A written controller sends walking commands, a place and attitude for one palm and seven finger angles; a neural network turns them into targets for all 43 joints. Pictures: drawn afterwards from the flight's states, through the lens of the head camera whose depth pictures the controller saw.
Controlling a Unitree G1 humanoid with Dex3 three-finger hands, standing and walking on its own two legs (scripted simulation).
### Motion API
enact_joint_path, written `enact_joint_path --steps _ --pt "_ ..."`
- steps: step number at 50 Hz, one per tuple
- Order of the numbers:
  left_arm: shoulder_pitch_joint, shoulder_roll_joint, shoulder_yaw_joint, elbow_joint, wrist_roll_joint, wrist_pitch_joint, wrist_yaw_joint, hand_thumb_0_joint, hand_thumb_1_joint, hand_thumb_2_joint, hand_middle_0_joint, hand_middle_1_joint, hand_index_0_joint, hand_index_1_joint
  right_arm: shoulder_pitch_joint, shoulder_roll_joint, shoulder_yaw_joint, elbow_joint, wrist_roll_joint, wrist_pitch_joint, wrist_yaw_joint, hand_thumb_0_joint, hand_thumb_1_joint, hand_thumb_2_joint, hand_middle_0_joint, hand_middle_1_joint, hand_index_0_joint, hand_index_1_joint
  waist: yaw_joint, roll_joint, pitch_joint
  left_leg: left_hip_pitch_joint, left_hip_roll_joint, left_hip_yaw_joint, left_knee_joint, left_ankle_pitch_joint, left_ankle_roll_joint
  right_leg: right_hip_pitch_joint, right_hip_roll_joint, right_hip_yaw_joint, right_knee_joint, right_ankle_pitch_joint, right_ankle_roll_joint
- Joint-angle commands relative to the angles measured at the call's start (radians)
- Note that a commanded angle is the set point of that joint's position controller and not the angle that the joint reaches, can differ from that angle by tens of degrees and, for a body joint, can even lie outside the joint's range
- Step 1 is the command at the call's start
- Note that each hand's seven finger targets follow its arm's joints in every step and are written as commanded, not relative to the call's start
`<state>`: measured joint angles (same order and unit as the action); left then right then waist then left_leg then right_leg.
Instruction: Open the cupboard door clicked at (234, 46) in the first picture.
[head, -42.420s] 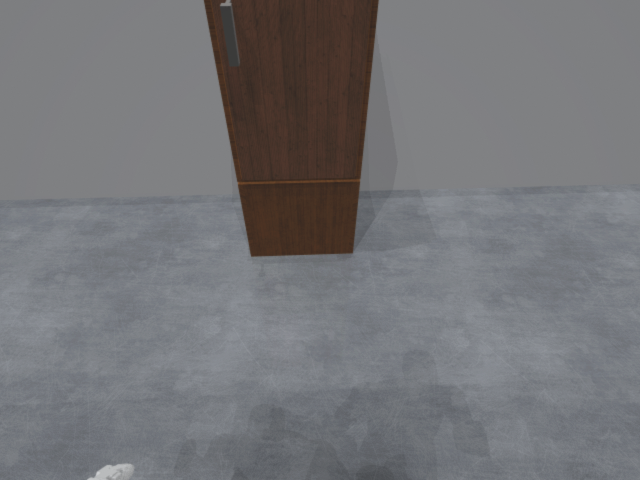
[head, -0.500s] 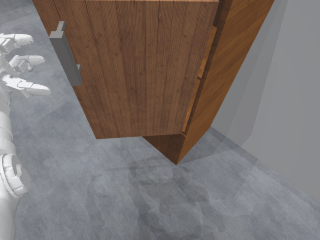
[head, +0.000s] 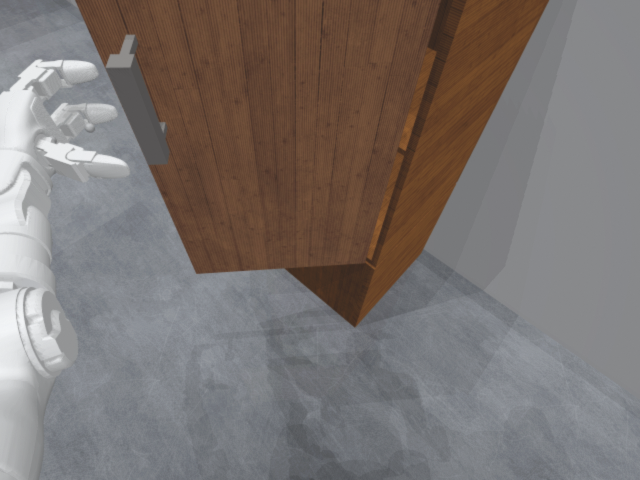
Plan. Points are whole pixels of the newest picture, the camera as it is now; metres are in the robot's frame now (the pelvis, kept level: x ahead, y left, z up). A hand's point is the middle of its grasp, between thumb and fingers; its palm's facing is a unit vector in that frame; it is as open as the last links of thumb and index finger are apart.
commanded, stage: move the hooked fingers beside the handle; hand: left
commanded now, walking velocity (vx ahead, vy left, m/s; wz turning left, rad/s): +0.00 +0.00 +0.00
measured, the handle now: (145, 103) +0.54 +0.18 +0.15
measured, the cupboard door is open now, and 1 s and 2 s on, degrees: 48 48 47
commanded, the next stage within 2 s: slide the fingers in behind the handle in 0.06 s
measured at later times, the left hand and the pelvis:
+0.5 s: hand (108, 125) +0.50 +0.21 +0.16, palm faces +0.03 -1.00 +0.04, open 14.0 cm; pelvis +0.00 -0.01 +0.00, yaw +0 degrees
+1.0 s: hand (129, 131) +0.49 +0.19 +0.15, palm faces +0.03 -1.00 +0.02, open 14.0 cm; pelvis +0.00 -0.01 +0.00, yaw +1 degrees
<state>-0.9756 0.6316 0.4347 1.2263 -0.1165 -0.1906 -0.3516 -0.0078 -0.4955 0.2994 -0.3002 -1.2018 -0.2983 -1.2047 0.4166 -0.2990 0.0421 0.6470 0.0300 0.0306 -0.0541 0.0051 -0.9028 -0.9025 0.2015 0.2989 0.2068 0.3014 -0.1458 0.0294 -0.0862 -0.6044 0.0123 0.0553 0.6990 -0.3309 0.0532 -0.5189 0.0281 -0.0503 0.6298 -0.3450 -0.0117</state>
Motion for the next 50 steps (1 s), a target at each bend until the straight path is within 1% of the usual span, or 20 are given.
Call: enact_joint_path --steps 1,3,6,9,11,13,16,17,18,20,25,27,29,31,34,35,41,44,48,50 --pt "-0.453 0.336 0.046 -0.217 -0.01 -0.074 0.013 0.0 -0.5 0.3 -0.3 -1.2 -0.3 -1.2 0.117 -0.183 -0.063 -0.074 0.005 -0.019 -0.018 0.0 -0.9 -0.9 0.2 0.3 0.2 0.3 0.011 0.051 -0.35 0.348 0.015 -0.104 -0.044 0.378 -0.008 0.032 0.022 0.027 -0.057 0.351 -0.001" --pt "-0.465 0.363 0.061 -0.244 -0.008 -0.091 0.007 0.0 -0.5 0.3 -0.3 -1.2 -0.3 -1.2 0.123 -0.186 -0.067 -0.071 0.006 -0.02 -0.021 0.0 -0.9 -0.9 0.2 0.3 0.2 0.3 0.013 0.07 -0.377 0.368 0.016 -0.106 -0.044 0.376 -0.009 0.037 0.022 0.031 -0.058 0.345 -0.004" --pt "-0.477 0.335 0.041 -0.263 -0.017 -0.109 -0.006 0.0 -0.5 0.3 -0.3 -1.2 -0.3 -1.2 0.12 -0.181 -0.066 -0.062 0.008 -0.022 -0.026 0.0 -0.9 -0.9 0.2 0.3 0.2 0.3 0.007 0.125 -0.388 0.409 0.019 -0.112 -0.041 0.377 -0.014 0.007 0.025 0.029 -0.063 0.324 -0.007" --pt "-0.499 0.263 -0.017 -0.212 -0.032 -0.088 -0.023 0.0 -0.5 0.3 -0.3 -1.2 -0.3 -1.2 0.13 -0.181 -0.065 -0.043 0.009 -0.028 -0.029 0.0 -0.9 -0.9 0.2 0.3 0.2 0.3 -0.023 0.102 -0.32 0.392 0.02 -0.117 -0.047 0.331 -0.008 -0.032 0.025 0.021 -0.077 0.277 -0.007" --pt "-0.469 0.297 0.009 -0.172 -0.035 -0.061 -0.027 0.0 -0.5 0.3 -0.3 -1.2 -0.3 -1.2 0.136 -0.189 -0.065 -0.039 0.01 -0.03 -0.031 0.0 -0.9 -0.9 0.2 0.3 0.2 0.3 -0.012 0.071 -0.315 0.355 0.019 -0.113 -0.054 0.308 -0.005 -0.012 0.022 0.026 -0.082 0.281 -0.004" --pt "-0.497 0.239 -0.041 -0.186 -0.038 -0.047 -0.028 0.0 -0.5 0.3 -0.3 -1.2 -0.3 -1.2 0.136 -0.184 -0.065 -0.04 0.011 -0.035 -0.031 0.0 -0.9 -0.9 0.2 0.3 0.2 0.3 -0.026 0.083 -0.319 0.371 0.019 -0.115 -0.057 0.302 -0.005 -0.031 0.021 0.024 -0.084 0.271 -0.002" --pt "-0.523 0.256 -0.015 -0.23 -0.034 -0.064 -0.004 0.0 -0.5 0.3 -0.3 -1.2 -0.3 -1.2 0.142 -0.184 -0.067 -0.033 0.001 -0.045 -0.024 0.0 -0.9 -0.9 0.2 0.3 0.2 0.3 -0.016 0.123 -0.364 0.416 0.021 -0.126 -0.044 0.352 -0.013 -0.041 0.023 0.021 -0.072 0.283 -0.007" --pt "-0.498 0.274 0.006 -0.228 -0.033 -0.069 0.006 0.0 -0.5 0.3 -0.3 -1.2 -0.3 -1.2 0.146 -0.183 -0.068 -0.034 0.002 -0.043 -0.023 0.0 -0.9 -0.9 0.2 0.3 0.2 0.3 -0.005 0.102 -0.373 0.412 0.022 -0.128 -0.043 0.367 -0.013 -0.027 0.024 0.02 -0.069 0.292 -0.008" --pt "-0.504 0.239 -0.014 -0.241 -0.037 -0.072 0.011 0.0 -0.5 0.3 -0.3 -1.2 -0.3 -1.2 0.14 -0.179 -0.068 -0.04 0.001 -0.045 -0.019 0.0 -0.9 -0.9 0.2 0.3 0.2 0.3 -0.012 0.088 -0.373 0.409 0.021 -0.121 -0.043 0.366 -0.011 -0.02 0.025 0.021 -0.07 0.303 -0.004" --pt "-0.48 0.279 0.029 -0.26 -0.035 -0.084 0.027 0.0 -0.5 0.3 -0.3 -1.2 -0.3 -1.2 0.139 -0.179 -0.069 -0.047 -0.002 -0.047 -0.015 0.0 -0.9 -0.9 0.2 0.3 0.2 0.3 0.011 0.08 -0.42 0.403 0.015 -0.112 -0.036 0.399 -0.008 0.029 0.025 0.026 -0.057 0.348 -0.004" --pt "-0.424 0.295 0.045 -0.259 -0.014 -0.069 0.048 0.0 -0.5 0.3 -0.3 -1.2 -0.3 -1.2 0.125 -0.173 -0.07 -0.066 0.002 -0.038 -0.007 0.0 -0.9 -0.9 0.2 0.3 0.2 0.3 0.029 0.066 -0.393 0.354 0.008 -0.089 -0.03 0.415 -0.002 0.07 0.021 0.032 -0.049 0.411 0.0" --pt "-0.43 0.291 0.034 -0.266 -0.006 -0.064 0.052 0.0 -0.5 0.3 -0.3 -1.2 -0.3 -1.2 0.118 -0.172 -0.068 -0.072 0.005 -0.034 -0.007 0.0 -0.9 -0.9 0.2 0.3 0.2 0.3 0.024 0.086 -0.367 0.348 0.008 -0.087 -0.035 0.401 -0.004 0.058 0.02 0.033 -0.053 0.4 -0.002" --pt "-0.455 0.218 -0.017 -0.298 -0.018 -0.071 0.051 0.0 -0.5 0.3 -0.3 -1.2 -0.3 -1.2 0.116 -0.164 -0.068 -0.078 0.006 -0.034 -0.007 0.0 -0.9 -0.9 0.2 0.3 0.2 0.3 0.007 0.086 -0.369 0.374 0.008 -0.087 -0.029 0.416 0.0 0.05 0.022 0.029 -0.053 0.404 -0.003" --pt "-0.456 0.249 0.009 -0.299 -0.023 -0.073 0.048 0.0 -0.5 0.3 -0.3 -1.2 -0.3 -1.2 0.115 -0.169 -0.071 -0.068 0.007 -0.032 -0.01 0.0 -0.9 -0.9 0.2 0.3 0.2 0.3 0.007 0.075 -0.385 0.386 0.012 -0.09 -0.03 0.409 -0.003 0.055 0.023 0.034 -0.056 0.408 -0.002" --pt "-0.492 0.169 -0.039 -0.302 -0.048 -0.074 0.04 0.0 -0.5 0.3 -0.3 -1.2 -0.3 -1.2 0.113 -0.163 -0.07 -0.06 0.007 -0.04 -0.011 0.0 -0.9 -0.9 0.2 0.3 0.2 0.3 -0.012 0.064 -0.364 0.396 0.011 -0.092 -0.029 0.409 0.0 0.041 0.024 0.028 -0.062 0.402 -0.003" --pt "-0.472 0.207 -0.003 -0.299 -0.045 -0.073 0.042 0.0 -0.5 0.3 -0.3 -1.2 -0.3 -1.2 0.114 -0.167 -0.072 -0.053 0.005 -0.041 -0.01 0.0 -0.9 -0.9 0.2 0.3 0.2 0.3 0.005 0.07 -0.389 0.405 0.011 -0.096 -0.028 0.42 -0.003 0.05 0.024 0.03 -0.057 0.412 -0.003" --pt "-0.474 0.132 -0.059 -0.294 -0.038 -0.056 0.058 0.0 -0.5 0.3 -0.3 -1.2 -0.3 -1.2 0.103 -0.158 -0.071 -0.048 0.005 -0.044 -0.004 0.0 -0.9 -0.9 0.2 0.3 0.2 0.3 -0.003 0.082 -0.359 0.402 0.01 -0.1 -0.03 0.42 -0.006 0.019 0.021 0.024 -0.057 0.393 -0.003" --pt "-0.445 0.165 -0.022 -0.264 -0.044 -0.049 0.076 0.0 -0.5 0.3 -0.3 -1.2 -0.3 -1.2 0.11 -0.163 -0.07 -0.051 0.004 -0.043 -0.006 0.0 -0.9 -0.9 0.2 0.3 0.2 0.3 0.002 0.017 -0.344 0.356 0.006 -0.093 -0.031 0.394 0.002 0.053 0.019 0.026 -0.058 0.397 -0.003" --pt "-0.506 0.136 -0.05 -0.32 -0.025 -0.07 0.097 0.0 -0.5 0.3 -0.3 -1.2 -0.3 -1.2 0.099 -0.154 -0.071 -0.054 0.002 -0.051 -0.001 0.0 -0.9 -0.9 0.2 0.3 0.2 0.3 0.001 0.082 -0.376 0.396 0.008 -0.1 -0.03 0.395 -0.007 0.027 0.02 0.028 -0.051 0.379 -0.004" --pt "-0.503 0.149 -0.033 -0.31 -0.023 -0.082 0.11 0.0 -0.5 0.3 -0.3 -1.2 -0.3 -1.2 0.106 -0.156 -0.072 -0.047 -0.001 -0.052 0.001 0.0 -0.9 -0.9 0.2 0.3 0.2 0.3 0.002 0.055 -0.382 0.394 0.009 -0.103 -0.028 0.4 -0.006 0.034 0.022 0.027 -0.049 0.382 -0.003"
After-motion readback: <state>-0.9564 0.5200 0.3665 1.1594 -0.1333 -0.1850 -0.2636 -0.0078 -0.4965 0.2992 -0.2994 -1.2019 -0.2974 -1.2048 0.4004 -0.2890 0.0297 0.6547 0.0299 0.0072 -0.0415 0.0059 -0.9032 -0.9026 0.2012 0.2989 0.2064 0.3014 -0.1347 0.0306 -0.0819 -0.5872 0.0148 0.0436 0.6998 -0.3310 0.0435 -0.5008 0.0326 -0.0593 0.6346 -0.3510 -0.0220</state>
